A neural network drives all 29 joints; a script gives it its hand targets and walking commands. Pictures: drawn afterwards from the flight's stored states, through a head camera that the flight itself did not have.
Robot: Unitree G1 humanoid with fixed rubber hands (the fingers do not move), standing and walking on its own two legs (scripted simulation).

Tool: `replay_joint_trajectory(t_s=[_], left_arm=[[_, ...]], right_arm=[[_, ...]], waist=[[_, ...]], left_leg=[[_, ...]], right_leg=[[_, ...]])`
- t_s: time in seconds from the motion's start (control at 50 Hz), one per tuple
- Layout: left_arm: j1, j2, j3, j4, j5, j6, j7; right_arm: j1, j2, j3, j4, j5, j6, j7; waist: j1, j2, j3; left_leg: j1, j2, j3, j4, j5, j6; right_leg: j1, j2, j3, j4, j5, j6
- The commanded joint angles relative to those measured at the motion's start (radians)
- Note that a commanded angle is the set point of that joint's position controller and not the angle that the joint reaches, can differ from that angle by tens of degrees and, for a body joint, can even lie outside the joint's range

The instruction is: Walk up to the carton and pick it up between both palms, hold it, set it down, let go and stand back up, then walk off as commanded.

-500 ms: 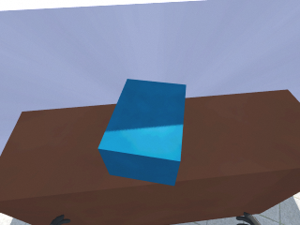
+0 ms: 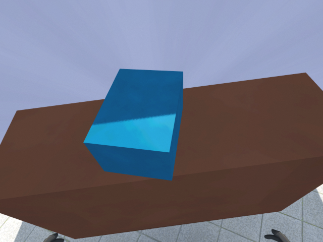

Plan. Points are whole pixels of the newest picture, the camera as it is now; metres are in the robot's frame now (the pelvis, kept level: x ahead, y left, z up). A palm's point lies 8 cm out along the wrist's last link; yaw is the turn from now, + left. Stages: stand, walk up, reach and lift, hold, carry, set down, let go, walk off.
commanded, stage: walk off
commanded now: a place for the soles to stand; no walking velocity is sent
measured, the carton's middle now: (144, 120) +0.46 +0.06 +0.01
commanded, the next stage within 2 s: none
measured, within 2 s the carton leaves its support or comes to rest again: neither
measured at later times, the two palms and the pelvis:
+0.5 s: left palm out of the picture -0.01 +0.35 -0.08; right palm out of the picture -0.04 -0.27 -0.12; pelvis -0.13 +0.03 -0.01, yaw +2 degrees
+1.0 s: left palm out of the picture -0.16 +0.36 -0.12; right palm out of the picture -0.20 -0.27 -0.08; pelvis -0.26 +0.04 -0.01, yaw +0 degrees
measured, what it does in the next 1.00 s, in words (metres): walks backwards: left foot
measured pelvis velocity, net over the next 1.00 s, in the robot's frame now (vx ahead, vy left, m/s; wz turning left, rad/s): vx -0.26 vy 0.04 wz -0.01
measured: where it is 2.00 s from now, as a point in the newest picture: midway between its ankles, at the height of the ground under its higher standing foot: outside the picture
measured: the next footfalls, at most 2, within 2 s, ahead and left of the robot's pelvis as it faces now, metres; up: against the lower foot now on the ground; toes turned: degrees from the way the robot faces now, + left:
left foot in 0.54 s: -0.11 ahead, +0.16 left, +0.00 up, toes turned -6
right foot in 1.10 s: -0.29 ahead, -0.10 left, +0.00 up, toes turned +7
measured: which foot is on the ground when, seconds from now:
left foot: up 0.00-0.52, down 0.54-1.00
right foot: down 0.00-0.54, up 0.56-1.00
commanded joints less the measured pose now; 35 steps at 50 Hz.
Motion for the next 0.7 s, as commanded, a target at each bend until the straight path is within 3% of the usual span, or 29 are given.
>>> replay_joint_trajectory(t_s=[0.0,0.04,0.06,0.1,0.12,0.14,0.16,0.18,0.2,0.22,0.28,0.3,0.32,0.36,0.38,0.42,0.44,0.46,0.48,0.5,0.52,0.54,0.56,0.58,0.6,0.62,0.64,0.66,0.68], left_arm=[[0.035,0.313,0.078,-0.049,0.035,-0.028,0.035],[-0.034,0.289,0.067,-0.087,0.026,-0.021,0.039],[-0.053,0.271,0.075,-0.079,0.032,-0.024,0.038],[-0.059,0.262,0.081,-0.085,0.033,-0.019,0.044],[-0.071,0.261,0.079,-0.098,0.023,-0.021,0.043],[-0.093,0.244,0.074,-0.112,0.025,-0.021,0.04],[-0.075,0.262,0.078,-0.107,0.022,-0.02,0.039],[-0.05,0.262,0.077,-0.107,0.02,-0.025,0.033],[-0.044,0.266,0.073,-0.093,0.015,-0.024,0.04],[-0.047,0.259,0.071,-0.098,0.012,-0.018,0.036],[-0.047,0.257,0.077,-0.112,0.009,-0.014,0.035],[-0.061,0.24,0.073,-0.12,0.016,-0.014,0.031],[-0.064,0.25,0.075,-0.115,0.02,-0.011,0.028],[-0.085,0.255,0.072,-0.127,0.017,-0.004,0.026],[-0.065,0.26,0.071,-0.116,0.027,0.001,0.024],[-0.107,0.273,0.072,-0.127,0.022,0.012,0.024],[-0.115,0.266,0.074,-0.099,0.028,0.014,0.023],[-0.151,0.278,0.08,-0.12,0.032,0.019,0.024],[-0.16,0.26,0.081,-0.109,0.032,0.02,0.02],[-0.131,0.229,0.068,-0.112,0.022,0.027,0.021],[-0.163,0.21,0.067,-0.119,0.021,0.032,0.022],[-0.118,0.175,0.057,-0.126,0.01,0.038,0.025],[-0.108,0.211,0.058,-0.099,0.012,0.038,0.035],[-0.106,0.225,0.065,-0.102,0.017,0.035,0.036],[-0.081,0.244,0.075,-0.056,0.013,0.035,0.034],[-0.027,0.227,0.07,-0.029,-0.015,0.039,0.03],[0.023,0.228,0.077,0.001,-0.02,0.038,0.026],[0.043,0.231,0.074,-0.012,-0.017,0.039,0.019],[0.025,0.238,0.07,-0.004,-0.014,0.037,0.021]], right_arm=[[0.028,-0.204,-0.121,-0.061,-0.04,0.024,-0.026],[0.036,-0.217,-0.121,-0.06,-0.051,0.026,-0.019],[0.047,-0.234,-0.13,-0.042,-0.051,0.029,-0.018],[0.074,-0.241,-0.126,-0.034,-0.049,0.025,-0.003],[0.093,-0.259,-0.137,-0.02,-0.046,0.03,-0.006],[0.09,-0.25,-0.127,-0.011,-0.045,0.026,-0.002],[0.084,-0.24,-0.12,-0.01,-0.05,0.034,0.0],[0.098,-0.241,-0.119,-0.023,-0.054,0.028,-0.008],[0.083,-0.246,-0.126,-0.023,-0.057,0.034,-0.006],[0.1,-0.259,-0.124,-0.01,-0.06,0.031,-0.008],[0.122,-0.237,-0.116,-0.019,-0.064,0.023,0.003],[0.135,-0.228,-0.124,-0.023,-0.068,0.022,0.002],[0.153,-0.227,-0.125,-0.021,-0.068,0.021,0.002],[0.147,-0.234,-0.123,-0.008,-0.054,0.019,0.008],[0.136,-0.225,-0.116,-0.012,-0.057,0.018,0.01],[0.201,-0.24,-0.126,0.026,-0.064,0.017,0.017],[0.213,-0.232,-0.133,0.028,-0.067,0.01,0.023],[0.276,-0.232,-0.129,0.035,-0.06,0.011,0.033],[0.304,-0.215,-0.134,0.041,-0.07,0.01,0.028],[0.322,-0.219,-0.138,0.045,-0.084,0.003,0.028],[0.31,-0.261,-0.149,0.032,-0.096,0.0,0.021],[0.209,-0.338,-0.152,-0.02,-0.108,-0.003,0.015],[0.086,-0.361,-0.143,-0.046,-0.096,-0.005,0.008],[0.026,-0.387,-0.14,-0.055,-0.1,-0.013,0.0],[-0.027,-0.353,-0.131,-0.073,-0.105,-0.018,-0.003],[-0.049,-0.31,-0.132,-0.087,-0.109,-0.028,-0.016],[-0.069,-0.278,-0.124,-0.088,-0.108,-0.028,-0.014],[-0.061,-0.276,-0.123,-0.104,-0.098,-0.027,-0.023],[-0.028,-0.261,-0.13,-0.094,-0.096,-0.028,-0.02]], waist=[[0.06,-0.204,-0.078],[0.057,-0.18,-0.068],[0.046,-0.194,-0.074],[0.046,-0.116,-0.037],[0.034,-0.121,-0.048],[0.046,-0.144,-0.06],[0.05,-0.153,-0.056],[0.054,-0.128,-0.032],[0.054,-0.12,-0.061],[0.053,-0.138,-0.072],[0.063,-0.129,-0.127],[0.053,-0.121,-0.135],[0.047,-0.151,-0.13],[0.049,-0.174,-0.126],[0.058,-0.25,-0.111],[0.034,-0.272,-0.133],[0.025,-0.272,-0.134],[-0.004,-0.299,-0.156],[-0.023,-0.28,-0.135],[-0.028,-0.103,-0.17],[-0.046,0.015,-0.12],[-0.026,0.19,-0.033],[-0.002,0.128,0.046],[0.016,0.109,0.071],[0.036,0.056,0.121],[0.08,0.041,0.058],[0.094,0.063,0.048],[0.083,0.086,-0.004],[0.063,0.106,-0.007]], left_leg=[[-0.192,-0.148,-0.141,0.513,-0.201,0.07],[-0.175,-0.149,-0.19,0.588,-0.127,0.074],[-0.203,-0.164,-0.15,0.618,-0.113,0.055],[-0.226,-0.162,-0.173,0.658,-0.067,0.037],[-0.246,-0.163,-0.175,0.652,-0.044,0.031],[-0.259,-0.151,-0.162,0.613,-0.033,0.024],[-0.274,-0.16,-0.134,0.639,-0.05,0.018],[-0.271,-0.162,-0.153,0.596,-0.065,0.013],[-0.271,-0.165,-0.159,0.61,-0.078,0.011],[-0.247,-0.165,-0.148,0.554,-0.072,0.011],[-0.238,-0.151,-0.144,0.494,-0.096,0.014],[-0.214,-0.145,-0.109,0.473,-0.12,0.005],[-0.223,-0.141,-0.116,0.459,-0.121,0.012],[-0.135,-0.119,-0.074,0.371,-0.118,0.015],[-0.148,-0.101,-0.064,0.263,-0.134,0.019],[-0.038,-0.061,-0.017,0.146,-0.108,0.043],[-0.017,-0.081,-0.024,0.117,-0.092,0.046],[0.043,-0.049,-0.029,0.053,-0.093,0.064],[0.084,-0.032,-0.035,-0.064,0.006,0.071],[0.095,-0.063,-0.061,-0.156,0.028,0.082],[0.075,0.051,-0.264,-0.269,-0.169,0.134],[-0.104,0.282,-0.612,-0.433,-0.337,0.223],[-0.27,0.314,-0.647,-0.485,-0.302,0.211],[-0.365,0.299,-0.685,-0.541,-0.357,0.185],[-0.347,0.238,-0.561,-0.486,-0.307,0.17],[-0.275,0.162,-0.425,-0.393,-0.13,0.117],[-0.161,0.144,-0.369,-0.372,-0.09,0.108],[-0.04,0.158,-0.343,-0.336,0.009,0.14],[-0.026,0.133,-0.345,-0.328,0.009,0.1]], right_leg=[[0.069,-0.316,0.341,-0.322,0.581,-0.137],[0.008,-0.258,0.299,-0.332,0.419,-0.12],[0.007,-0.259,0.309,-0.355,0.297,-0.107],[-0.016,-0.262,0.333,-0.365,0.121,-0.131],[0.021,-0.261,0.327,-0.388,0.021,-0.091],[0.085,-0.232,0.276,-0.382,0.006,-0.09],[0.084,-0.272,0.294,-0.384,0.027,-0.131],[0.085,-0.275,0.315,-0.379,0.051,-0.138],[0.113,-0.288,0.331,-0.375,0.074,-0.131],[0.093,-0.257,0.324,-0.39,-0.012,-0.107],[0.134,-0.276,0.309,-0.353,0.031,-0.139],[0.12,-0.277,0.254,-0.316,0.111,-0.185],[0.122,-0.285,0.293,-0.336,0.043,-0.187],[0.049,-0.254,0.233,-0.348,0.007,-0.173],[0.061,-0.24,0.259,-0.351,-0.005,-0.173],[-0.011,-0.249,0.22,-0.381,-0.063,-0.164],[-0.055,-0.233,0.239,-0.376,-0.116,-0.162],[-0.092,-0.226,0.213,-0.352,-0.163,-0.153],[-0.127,-0.198,0.17,-0.296,-0.163,-0.118],[-0.13,-0.149,0.131,-0.172,-0.186,-0.087],[-0.272,-0.031,0.095,0.052,-0.275,-0.057],[-0.333,0.144,0.0,0.418,-0.263,0.003],[-0.275,0.131,0.12,0.529,-0.221,-0.004],[-0.232,0.135,0.169,0.583,-0.209,0.002],[-0.242,0.132,0.174,0.63,-0.129,0.011],[-0.205,0.129,0.215,0.62,-0.075,0.011],[-0.266,0.145,0.161,0.636,-0.033,0.012],[-0.282,0.158,0.175,0.649,-0.033,0.015],[-0.285,0.157,0.161,0.648,-0.035,0.027]])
